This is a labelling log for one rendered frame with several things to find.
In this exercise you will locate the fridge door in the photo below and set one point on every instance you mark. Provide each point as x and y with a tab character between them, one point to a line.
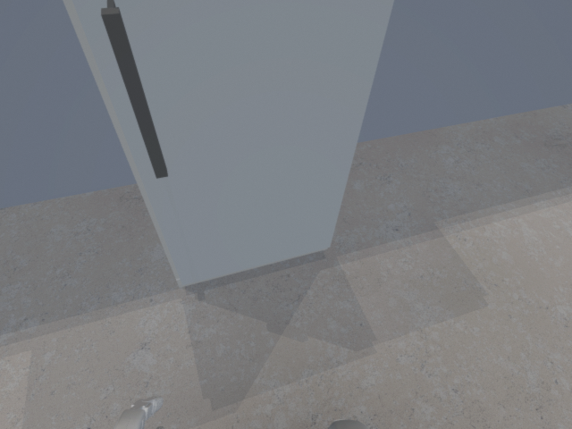
257	107

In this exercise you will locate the handle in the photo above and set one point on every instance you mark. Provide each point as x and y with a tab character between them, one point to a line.
121	46

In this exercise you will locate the robot left hand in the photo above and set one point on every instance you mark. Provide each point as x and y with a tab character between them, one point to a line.
140	411

